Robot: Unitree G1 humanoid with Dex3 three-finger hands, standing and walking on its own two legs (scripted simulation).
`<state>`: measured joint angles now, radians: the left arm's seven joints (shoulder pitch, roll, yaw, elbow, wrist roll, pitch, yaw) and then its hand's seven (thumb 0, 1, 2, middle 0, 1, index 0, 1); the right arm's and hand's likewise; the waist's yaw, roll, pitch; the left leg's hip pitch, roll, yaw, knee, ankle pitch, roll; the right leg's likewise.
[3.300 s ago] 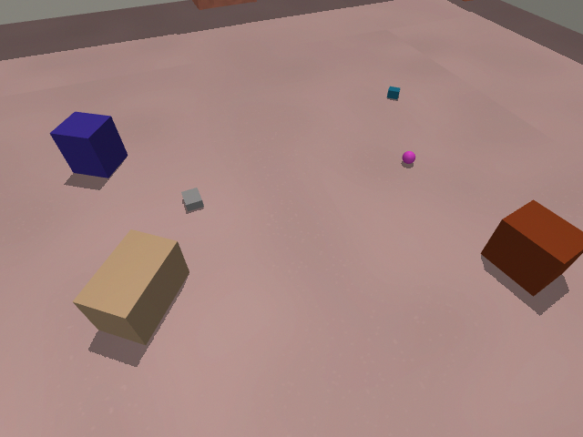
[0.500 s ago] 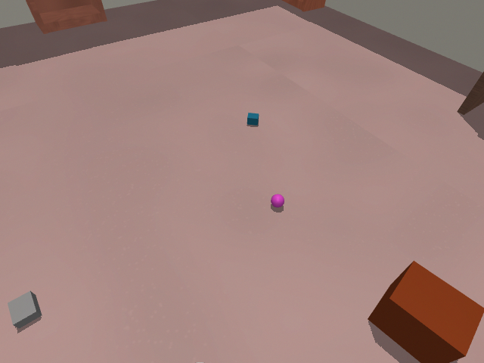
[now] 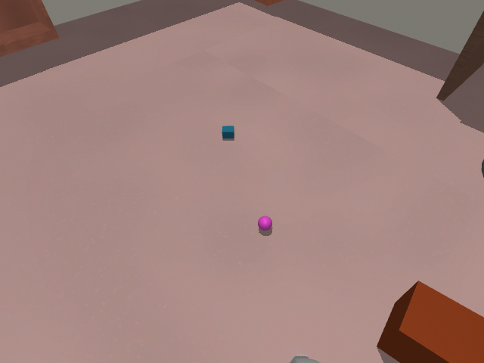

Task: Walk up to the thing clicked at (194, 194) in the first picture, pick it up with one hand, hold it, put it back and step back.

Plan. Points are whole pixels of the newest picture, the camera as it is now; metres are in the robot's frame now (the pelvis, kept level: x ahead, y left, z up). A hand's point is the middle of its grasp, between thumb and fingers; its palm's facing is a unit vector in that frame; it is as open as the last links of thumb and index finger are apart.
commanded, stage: walk up
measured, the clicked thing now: out of the picture +0.19 +0.87 -0.75
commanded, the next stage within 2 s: none
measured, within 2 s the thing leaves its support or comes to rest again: neither
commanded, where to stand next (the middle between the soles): +0.28 +0.00 m, yaw +3 degrees
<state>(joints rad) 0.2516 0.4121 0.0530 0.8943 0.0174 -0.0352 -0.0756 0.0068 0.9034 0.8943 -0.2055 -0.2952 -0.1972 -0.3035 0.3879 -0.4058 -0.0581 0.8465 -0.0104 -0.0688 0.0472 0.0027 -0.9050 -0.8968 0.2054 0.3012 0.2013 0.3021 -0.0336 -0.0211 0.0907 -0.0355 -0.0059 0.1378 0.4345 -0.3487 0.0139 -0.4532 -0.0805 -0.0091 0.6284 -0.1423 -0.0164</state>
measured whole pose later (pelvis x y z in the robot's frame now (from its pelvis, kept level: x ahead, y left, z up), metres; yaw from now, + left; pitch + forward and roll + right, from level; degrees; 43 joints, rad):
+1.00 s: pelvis +0.20 +0.00 -0.02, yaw +1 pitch -4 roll +0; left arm 0.24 0.37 0.02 0.97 0.02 -0.04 0.00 0.00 0.90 0.89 -0.21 -0.30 -0.20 -0.30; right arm 0.19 -0.39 -0.02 0.90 0.00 0.01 0.01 0.00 -0.91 -0.90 0.20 0.30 0.20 0.30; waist 0.01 0.06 0.10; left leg -0.34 0.05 0.04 0.76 -0.44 0.01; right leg -0.33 -0.02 -0.02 0.68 -0.28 0.00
